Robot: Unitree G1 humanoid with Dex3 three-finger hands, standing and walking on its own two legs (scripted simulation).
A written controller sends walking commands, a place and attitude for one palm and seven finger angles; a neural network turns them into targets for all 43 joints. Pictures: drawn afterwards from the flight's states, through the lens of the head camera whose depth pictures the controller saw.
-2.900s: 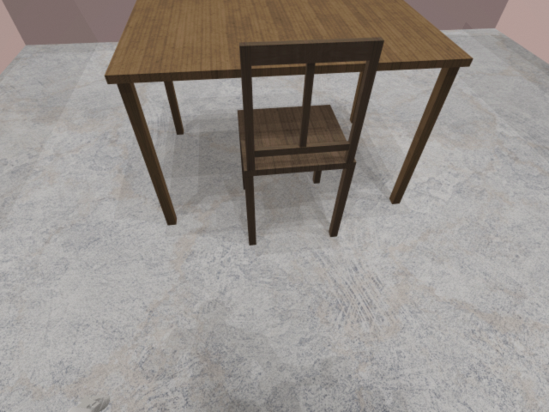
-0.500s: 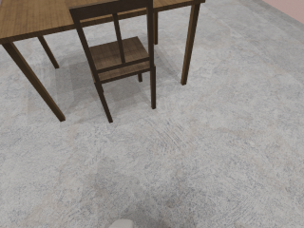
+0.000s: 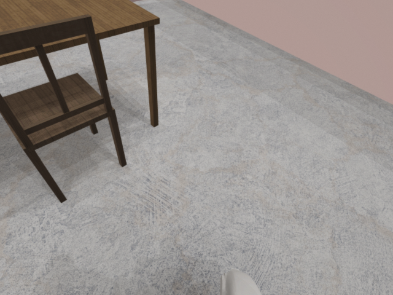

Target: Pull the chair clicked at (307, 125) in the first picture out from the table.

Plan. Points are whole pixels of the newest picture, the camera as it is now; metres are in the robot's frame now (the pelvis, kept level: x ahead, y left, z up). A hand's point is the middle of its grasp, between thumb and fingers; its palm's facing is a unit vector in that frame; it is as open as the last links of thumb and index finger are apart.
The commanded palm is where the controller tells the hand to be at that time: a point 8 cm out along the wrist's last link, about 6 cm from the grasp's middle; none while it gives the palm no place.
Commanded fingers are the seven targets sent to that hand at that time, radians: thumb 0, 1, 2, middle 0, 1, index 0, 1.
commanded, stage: walk to a spot facing it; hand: left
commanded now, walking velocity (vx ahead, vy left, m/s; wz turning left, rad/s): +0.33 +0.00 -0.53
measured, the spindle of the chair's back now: (53, 82) +0.80 +0.57 -0.09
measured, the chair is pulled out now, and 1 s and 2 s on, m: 0.00 0.00 0.00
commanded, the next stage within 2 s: turn to face it in 0.78 s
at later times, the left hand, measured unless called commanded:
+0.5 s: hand (164, 235) +0.29 +0.09 -0.16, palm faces -0.14 -0.97 -0.21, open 7.2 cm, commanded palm none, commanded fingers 0.00 0.90 0.90 -0.20 -0.30 -0.20 -0.30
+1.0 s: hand (161, 191) +0.44 +0.11 -0.18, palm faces -0.15 -0.98 -0.14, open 7.4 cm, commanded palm none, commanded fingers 0.00 0.90 0.90 -0.20 -0.30 -0.20 -0.30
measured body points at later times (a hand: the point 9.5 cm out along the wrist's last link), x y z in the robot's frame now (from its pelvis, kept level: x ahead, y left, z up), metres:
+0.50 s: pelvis +0.20 -0.09 +0.00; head +0.20 -0.09 +0.45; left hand +0.30 +0.14 -0.14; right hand +0.20 -0.33 -0.14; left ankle +0.28 +0.04 -0.67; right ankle +0.18 -0.16 -0.74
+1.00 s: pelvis +0.41 -0.06 +0.01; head +0.42 -0.03 +0.45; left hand +0.44 +0.17 -0.17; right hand +0.39 -0.30 -0.13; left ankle +0.42 +0.01 -0.74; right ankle +0.41 -0.21 -0.65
